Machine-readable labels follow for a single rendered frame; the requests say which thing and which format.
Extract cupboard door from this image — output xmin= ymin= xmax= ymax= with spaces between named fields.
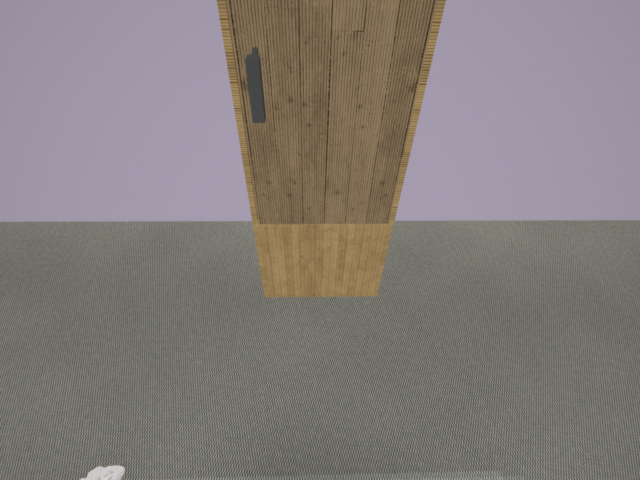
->
xmin=227 ymin=0 xmax=437 ymax=224

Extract handle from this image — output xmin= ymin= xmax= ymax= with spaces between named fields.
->
xmin=245 ymin=47 xmax=266 ymax=123

